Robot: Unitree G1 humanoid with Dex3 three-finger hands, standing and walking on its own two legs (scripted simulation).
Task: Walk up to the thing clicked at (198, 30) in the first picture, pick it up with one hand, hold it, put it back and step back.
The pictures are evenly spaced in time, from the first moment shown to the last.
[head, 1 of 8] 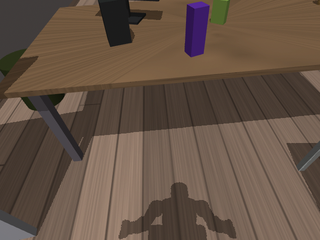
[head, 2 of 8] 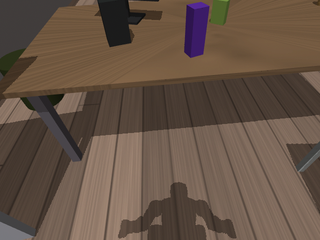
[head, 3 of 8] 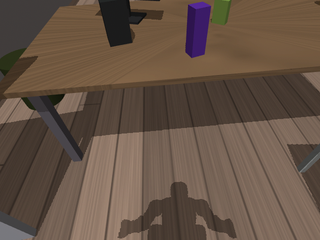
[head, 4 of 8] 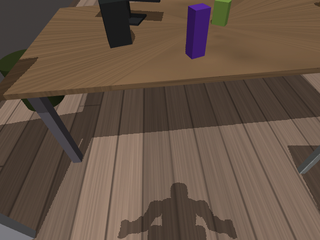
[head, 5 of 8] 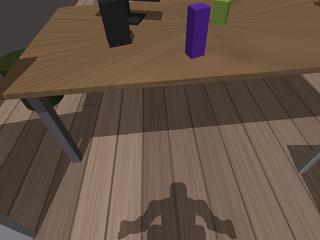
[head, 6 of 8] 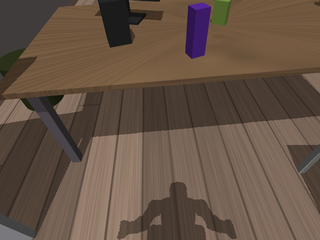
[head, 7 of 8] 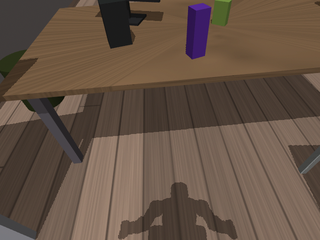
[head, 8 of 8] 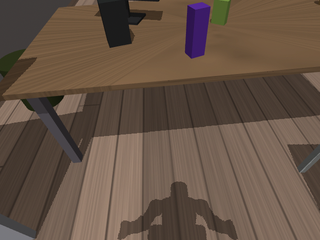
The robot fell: no
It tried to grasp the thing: no
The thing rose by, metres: 0.00
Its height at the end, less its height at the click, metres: +0.00
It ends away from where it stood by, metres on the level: 0.00
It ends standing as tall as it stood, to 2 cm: yes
